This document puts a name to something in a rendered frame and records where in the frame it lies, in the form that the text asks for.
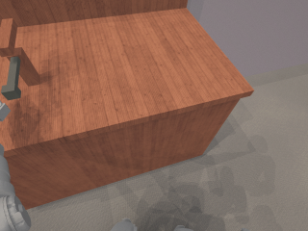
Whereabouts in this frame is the robot shin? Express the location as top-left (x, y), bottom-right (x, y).
top-left (122, 218), bottom-right (132, 223)
top-left (174, 225), bottom-right (185, 230)

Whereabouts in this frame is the robot left upper arm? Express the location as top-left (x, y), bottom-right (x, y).
top-left (0, 195), bottom-right (32, 231)

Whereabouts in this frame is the robot left shin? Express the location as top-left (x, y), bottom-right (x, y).
top-left (122, 218), bottom-right (132, 223)

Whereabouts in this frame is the left robot hand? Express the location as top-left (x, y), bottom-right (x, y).
top-left (0, 101), bottom-right (11, 121)

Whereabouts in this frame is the counter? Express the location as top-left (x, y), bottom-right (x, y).
top-left (0, 0), bottom-right (254, 210)

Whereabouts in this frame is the tap lever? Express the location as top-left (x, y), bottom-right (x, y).
top-left (1, 56), bottom-right (21, 101)

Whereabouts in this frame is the robot right shin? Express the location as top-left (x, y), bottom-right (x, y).
top-left (174, 225), bottom-right (185, 230)

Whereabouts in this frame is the robot left forearm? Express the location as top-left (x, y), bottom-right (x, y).
top-left (0, 143), bottom-right (15, 198)

